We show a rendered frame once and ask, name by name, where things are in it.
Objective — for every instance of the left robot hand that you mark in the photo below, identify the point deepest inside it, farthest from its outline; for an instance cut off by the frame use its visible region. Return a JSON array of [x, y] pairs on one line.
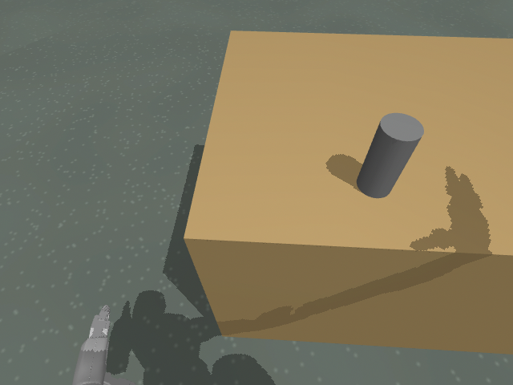
[[92, 361]]

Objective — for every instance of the can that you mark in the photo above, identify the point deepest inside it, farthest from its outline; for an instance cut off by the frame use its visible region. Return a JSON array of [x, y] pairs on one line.
[[394, 142]]

